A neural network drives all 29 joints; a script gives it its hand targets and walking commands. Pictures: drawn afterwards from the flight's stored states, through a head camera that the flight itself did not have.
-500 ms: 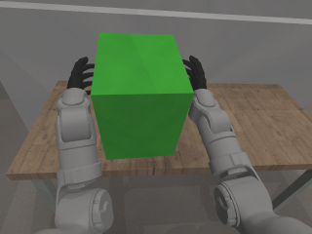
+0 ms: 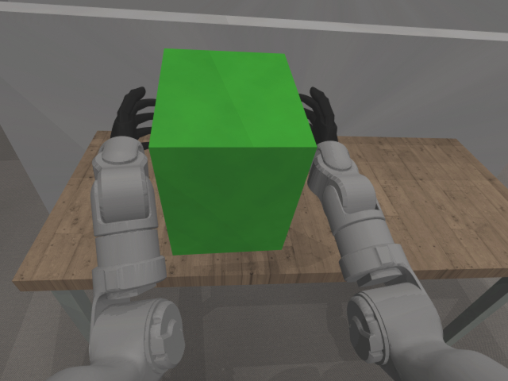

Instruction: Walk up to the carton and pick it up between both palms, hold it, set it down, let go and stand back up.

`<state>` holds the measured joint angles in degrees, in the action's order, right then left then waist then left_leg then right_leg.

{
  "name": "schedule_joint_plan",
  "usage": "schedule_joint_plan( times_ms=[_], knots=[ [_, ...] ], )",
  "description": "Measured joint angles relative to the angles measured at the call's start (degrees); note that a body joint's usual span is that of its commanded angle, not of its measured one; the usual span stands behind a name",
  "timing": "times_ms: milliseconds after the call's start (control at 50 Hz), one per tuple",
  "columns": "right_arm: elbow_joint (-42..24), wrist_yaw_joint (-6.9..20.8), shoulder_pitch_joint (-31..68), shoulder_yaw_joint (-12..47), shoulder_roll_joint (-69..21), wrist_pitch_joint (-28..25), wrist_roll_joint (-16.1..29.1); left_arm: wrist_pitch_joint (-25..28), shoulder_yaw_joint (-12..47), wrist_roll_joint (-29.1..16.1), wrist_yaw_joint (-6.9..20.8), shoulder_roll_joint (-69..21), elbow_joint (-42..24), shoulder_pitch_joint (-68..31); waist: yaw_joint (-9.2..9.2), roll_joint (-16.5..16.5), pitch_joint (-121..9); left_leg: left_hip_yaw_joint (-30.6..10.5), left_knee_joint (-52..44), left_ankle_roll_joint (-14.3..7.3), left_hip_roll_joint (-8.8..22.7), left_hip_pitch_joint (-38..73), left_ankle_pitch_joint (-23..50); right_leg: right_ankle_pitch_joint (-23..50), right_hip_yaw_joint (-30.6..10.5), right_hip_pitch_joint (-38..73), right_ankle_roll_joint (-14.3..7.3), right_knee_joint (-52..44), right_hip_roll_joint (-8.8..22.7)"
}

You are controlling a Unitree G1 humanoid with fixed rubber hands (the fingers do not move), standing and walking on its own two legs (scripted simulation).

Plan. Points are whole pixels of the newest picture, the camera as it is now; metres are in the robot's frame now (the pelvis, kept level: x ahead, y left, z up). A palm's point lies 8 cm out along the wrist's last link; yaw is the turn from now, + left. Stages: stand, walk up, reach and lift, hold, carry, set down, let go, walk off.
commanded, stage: hold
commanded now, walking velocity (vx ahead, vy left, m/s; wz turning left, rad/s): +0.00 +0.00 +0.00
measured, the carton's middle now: (227, 156) +0.40 +0.01 +0.18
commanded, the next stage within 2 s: none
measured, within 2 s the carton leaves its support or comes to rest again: neither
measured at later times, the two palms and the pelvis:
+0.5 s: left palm (129, 145) +0.36 +0.14 +0.23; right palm (322, 143) +0.36 -0.13 +0.23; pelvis +0.00 +0.00 +0.00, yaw +0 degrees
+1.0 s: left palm (127, 146) +0.36 +0.14 +0.23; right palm (321, 143) +0.36 -0.13 +0.23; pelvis +0.00 +0.00 +0.00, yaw +0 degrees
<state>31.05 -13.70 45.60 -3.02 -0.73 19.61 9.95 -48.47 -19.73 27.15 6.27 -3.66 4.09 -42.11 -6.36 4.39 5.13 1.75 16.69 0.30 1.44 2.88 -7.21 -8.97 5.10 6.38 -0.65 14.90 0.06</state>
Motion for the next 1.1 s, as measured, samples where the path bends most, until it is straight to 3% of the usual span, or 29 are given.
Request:
schedule_joint_plan(
  times_ms=[1100],
  knots=[
    [-1.2,-0.3,-0.7,0.4,0.0,0.1,0.4,-0.1,0.6,-0.4,0.0,0.0,-1.3,1.1,-0.43,0.2,0.1,-0.2,0.3,0.0,-0.1,0.1,-0.2,-0.1,0.2,0.3,0.1,0.0,0.1]
  ],
)
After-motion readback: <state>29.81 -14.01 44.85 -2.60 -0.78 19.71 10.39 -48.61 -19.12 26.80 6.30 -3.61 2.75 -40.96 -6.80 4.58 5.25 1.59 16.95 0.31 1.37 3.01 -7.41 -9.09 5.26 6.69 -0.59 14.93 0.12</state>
